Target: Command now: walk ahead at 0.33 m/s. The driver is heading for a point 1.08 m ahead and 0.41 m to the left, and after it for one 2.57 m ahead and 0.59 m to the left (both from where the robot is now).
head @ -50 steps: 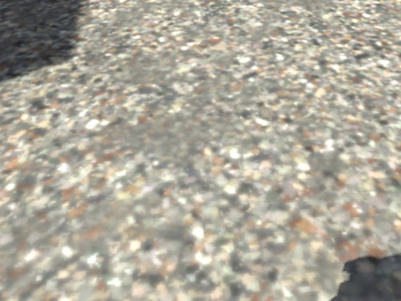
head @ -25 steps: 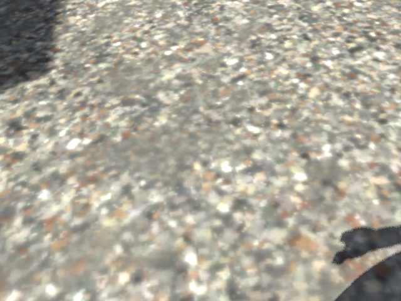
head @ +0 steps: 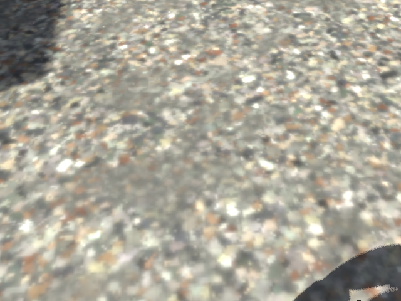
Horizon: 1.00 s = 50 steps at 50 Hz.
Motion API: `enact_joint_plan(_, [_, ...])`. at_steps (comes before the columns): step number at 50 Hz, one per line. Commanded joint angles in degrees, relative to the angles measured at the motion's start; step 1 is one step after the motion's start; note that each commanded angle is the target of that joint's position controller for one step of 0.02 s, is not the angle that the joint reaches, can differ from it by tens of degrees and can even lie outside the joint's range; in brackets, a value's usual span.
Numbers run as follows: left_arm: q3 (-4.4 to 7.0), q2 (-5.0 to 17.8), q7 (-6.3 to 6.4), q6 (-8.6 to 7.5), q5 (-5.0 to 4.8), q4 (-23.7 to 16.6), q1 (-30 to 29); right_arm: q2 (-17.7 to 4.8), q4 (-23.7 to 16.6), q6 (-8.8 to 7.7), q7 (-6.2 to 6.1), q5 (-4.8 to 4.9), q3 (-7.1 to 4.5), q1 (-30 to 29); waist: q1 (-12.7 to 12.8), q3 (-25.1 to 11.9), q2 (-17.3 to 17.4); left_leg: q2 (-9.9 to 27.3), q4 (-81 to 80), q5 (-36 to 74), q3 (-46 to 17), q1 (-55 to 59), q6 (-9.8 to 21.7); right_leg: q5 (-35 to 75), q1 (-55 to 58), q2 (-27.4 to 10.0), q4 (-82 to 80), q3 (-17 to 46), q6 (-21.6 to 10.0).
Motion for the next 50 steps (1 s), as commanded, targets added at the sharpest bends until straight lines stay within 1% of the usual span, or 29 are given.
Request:
enact_joint_plan(1, [1.61,4.89,0.52,0.0,-1.97,-2.62,8.85,-13.89,6.35,-0.02,-0.54,0.85,-4.23,27.49,-6.64,-24.41,9.68,28.79,-3.88,36.57,-41.6,45.66,16.79,-6.51,-33.0,1.93,51.48,4.47,1.29])
enact_joint_plan(2, [1.92,7.71,0.62,0.44,-0.16,-3.09,3.85,-10.89,4.36,0.18,-0.34,2.53,-3.79,19.14,-4.75,-15.75,1.09,26.21,-9.0,27.53,-34.55,34.85,15.33,0.32,-34.66,-2.53,49.28,6.06,1.04])
enact_joint_plan(3, [2.12,7.64,0.18,0.55,0.75,-4.28,-1.38,-7.16,3.63,-0.05,-0.23,2.36,-2.73,14.24,-3.96,-8.4,0.08,23.39,-12.12,24.85,-29.19,26.57,13.53,2.83,-35.14,-3.89,46.63,4.53,1.21])
enact_joint_plan(4, [2.28,7.07,-0.08,0.93,1.19,-4.64,-3.45,-4.92,4.3,-0.46,-0.26,1.8,-2.03,13.45,-2.28,-4.97,-2.72,21.27,-14.17,27.72,-24.77,20.74,11.44,3.83,-33.48,-5.4,43.52,4.4,1.51])
enact_joint_plan(5, [2.24,6.15,-0.42,1.76,1.69,-4.68,-3.91,-3.9,5.15,-0.82,-0.66,1.87,-1.59,14.03,-1.12,-3.96,-2.75,19.2,-15.48,29.71,-20.46,16.55,9.69,4.5,-30.64,-6.61,39.74,4.57,1.97])
enact_joint_plan(8, [1.64,2.45,-0.87,3.69,1.47,-3.59,-2.21,-4.03,7.75,-1.84,-0.61,1.28,-0.86,16.43,1.08,-5.01,-0.15,16.08,-16.13,39.2,-12.65,10.54,7.07,6.38,-23.61,-6.34,31.77,2.55,3.11])
enact_joint_plan(11, [1.45,2.63,-0.44,4.56,1.04,-3.91,-5.83,-5.57,8.64,-1.72,-0.56,0.67,-0.46,16.56,1.44,-5.47,2.8,13.68,-15.81,38.47,-8.33,9.68,4.98,9.23,-23.13,-6.63,20.81,0.66,3.6])
enact_joint_plan(15, [1.14,3.38,0.19,5.51,0.81,-4.05,-12.0,-6.12,10.06,-0.15,-0.86,0.68,-0.21,19.93,-1.46,-5.88,5.28,13.51,-16.62,18.75,-9.74,10.76,3.17,11.57,-22.03,-6.75,11.59,-0.88,3.83])
enact_joint_plan(18, [0.86,3.55,0.57,5.6,0.76,-3.83,-15.17,-5.63,10.72,0.97,-1.39,0.38,-0.03,20.98,-2.93,-3.12,4.88,14.73,-17.27,1.13,-13.31,9.42,4.09,9.23,-20.85,-6.85,5.87,-0.92,3.71])
enact_joint_plan(21, [0.77,3.7,1.62,4.63,0.63,-3.08,-13.94,-6.31,10.08,1.77,-1.91,0.98,-0.3,19.31,-1.33,-0.8,3.11,13.75,-11.86,2.11,-16.74,7.75,2.71,12.9,-15.41,-6.08,-8.17,-1.25,3.03])
enact_joint_plan(22, [1.08,5.28,2.12,3.92,0.78,-2.69,-11.81,-6.12,9.63,1.69,-1.96,1.08,-0.41,19.86,-1.27,-2.16,1.8,13.16,-9.64,4.13,-17.71,6.66,1.13,17.17,-11.77,-9.42,-10.21,1.95,2.62])
enact_joint_plan(23, [1.39,7.6,2.54,3.12,1.35,-2.72,-9.21,-4.83,8.3,1.51,-1.86,1.5,-0.33,20.04,-1.88,-4.61,-2.13,10.72,-4.33,1.92,-15.73,5.41,-0.5,24.77,-8.64,-16.12,-11.5,7.58,1.24])
enact_joint_plan(24, [2.44,10.62,2.5,3.45,0.29,-2.19,-12.21,-0.81,7.93,1.96,-1.76,2.61,0.12,21.57,-4.36,-3.42,-12.67,2.97,0.81,-11.85,-8.06,3.34,-2.51,31.14,-11.57,-19.66,-12.99,11.27,-3.31])
enact_joint_plan(25, [2.47,8.9,2.32,3.43,0.26,-2.72,-11.78,-3.57,7.71,2.53,-2.05,1.84,-0.57,20.03,-2.61,-3.88,-11.65,1.29,7.04,-18.09,-5.85,2.98,-3.63,32.69,-12.29,-23.48,-14.51,13.36,-6.33])
enact_joint_plan(26, [2.52,8.25,2.36,3.37,0.35,-3.25,-12.05,-4.62,7.19,3.06,-2.12,1.49,-1.38,18.83,-1.76,-3.75,-11.41,0.51,14.62,-23.15,-4.89,1.43,-4.06,35.05,-13.0,-25.46,-15.34,13.84,-8.64])
enact_joint_plan(27, [2.94,8.83,2.38,3.49,0.94,-3.42,-10.6,-4.99,6.82,3.6,-1.98,1.15,-1.94,17.83,-0.68,-4.49,-9.76,0.91,23.09,-27.69,-5.09,-1.62,-4.29,29.43,-12.32,-26.5,-17.58,14.39,-10.45])
enact_joint_plan(29, [3.48,9.17,2.57,3.54,1.22,-3.76,-10.87,-4.44,5.54,4.25,-0.98,0.04,-2.54,15.68,-1.69,-2.54,-5.85,5.08,28.84,-24.16,-7.59,-5.47,-4.51,7.89,-14.0,-25.42,-22.17,13.43,-9.71])
enact_joint_plan(30, [3.63,9.04,2.42,3.49,1.16,-4.22,-12.5,-3.88,4.98,4.26,-0.47,0.02,-2.62,14.99,-2.41,-1.2,-6.35,5.6,27.35,-22.25,-7.26,-6.42,-4.76,2.0,-14.64,-23.92,-23.82,12.18,-8.16])
enact_joint_plan(33, [4.03,8.82,1.92,2.43,0.98,-4.4,-12.84,-2.87,3.46,3.96,0.74,0.31,-2.74,12.0,-1.95,-0.72,-6.55,5.74,19.59,-19.14,-5.03,-4.71,-5.48,1.59,-14.36,-22.33,-25.12,7.26,-5.97])
enact_joint_plan(37, [5.46,12.14,0.7,1.33,1.37,-4.49,-12.71,-3.09,1.11,3.85,1.75,0.61,-2.92,9.66,-1.37,-2.4,-7.55,4.88,9.21,-19.84,-1.63,3.46,-4.29,-0.23,-16.22,-22.54,-23.89,2.14,-5.34])
enact_joint_plan(39, [5.98,12.92,-0.11,1.52,1.21,-5.0,-14.27,-3.54,1.11,3.69,2.12,0.59,-3.15,12.2,-3.05,-2.27,-7.33,3.79,3.14,-16.14,0.43,9.86,-3.44,-4.47,-19.53,-22.39,-21.39,-0.2,-4.32])
enact_joint_plan(41, [5.95,11.81,-0.7,2.11,1.52,-5.79,-15.78,-5.14,3.93,3.07,2.07,0.11,-3.98,20.57,-6.42,-3.25,-2.56,1.51,-2.25,-17.29,-0.16,22.75,-2.14,-10.51,-28.4,-19.27,-10.38,-5.25,-1.82])
enact_joint_plan(42, [4.88,8.05,-1.33,2.39,2.3,-7.21,-17.45,-9.38,6.04,2.31,1.43,-0.36,-5.32,27.77,-9.6,-4.52,10.29,9.92,-11.21,-28.45,-14.35,29.51,0.49,-8.37,-36.11,-14.25,9.45,-11.98,0.75])
enact_joint_plan(43, [3.75,4.69,-1.95,1.92,2.12,-12.61,-23.48,-16.0,5.15,1.77,0.8,0.58,-6.48,31.37,-11.17,-1.93,22.16,23.98,-24.56,-46.17,-47.25,32.74,7.77,-10.04,-54.82,-4.81,24.2,-9.28,2.94])
enact_joint_plan(44, [4.44,8.8,-2.31,1.63,3.11,-12.91,-25.78,-13.88,5.03,2.08,0.15,0.68,-5.75,28.51,-9.41,2.47,10.44,24.79,-25.13,-42.97,-45.59,28.03,9.36,-4.79,-56.93,-9.15,29.01,-0.7,2.36])
enact_joint_plan(45, [4.59,9.42,-2.97,0.91,1.74,-12.52,-24.39,-12.21,3.54,2.01,-0.17,0.84,-5.16,24.32,-6.43,2.89,7.13,22.24,-23.66,-35.4,-40.31,24.73,8.3,2.83,-54.71,-10.59,28.6,0.43,2.43])
enact_joint_plan(46, [4.5,9.65,-3.26,0.21,1.21,-11.34,-22.26,-11.27,2.36,1.65,-0.28,1.06,-5.02,21.43,-4.49,2.36,4.54,18.98,-23.53,-24.94,-34.48,23.9,6.71,7.74,-51.49,-11.32,26.66,0.67,2.95])
enact_joint_plan(48, [4.57,9.81,-3.36,0.48,2.45,-9.97,-20.49,-9.78,1.45,0.58,-0.53,1.68,-4.61,19.53,-2.96,-0.44,3.31,14.86,-22.77,-8.54,-27.11,24.62,5.17,12.89,-47.0,-11.08,24.0,0.14,4.34])
enact_joint_plan(50, [4.42,8.94,-3.23,1.5,2.36,-10.9,-21.67,-9.25,2.56,-0.2,-0.48,2.08,-4.43,22.39,-2.67,-1.92,2.84,13.66,-20.96,3.59,-24.26,26.3,5.32,15.05,-46.94,-9.9,23.02,-0.48,5.47])
Next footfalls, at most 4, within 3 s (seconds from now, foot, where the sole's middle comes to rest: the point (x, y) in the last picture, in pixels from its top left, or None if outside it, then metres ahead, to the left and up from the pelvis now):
0.44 right None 0.17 -0.13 -0.75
0.82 left None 0.16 0.11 -0.75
1.32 right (190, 263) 0.55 0.10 -0.75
1.80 left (97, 246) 0.60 0.42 -0.75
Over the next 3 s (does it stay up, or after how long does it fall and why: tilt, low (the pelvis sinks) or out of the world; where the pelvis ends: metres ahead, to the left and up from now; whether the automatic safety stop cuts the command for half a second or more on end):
stays up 1.11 0.56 0.02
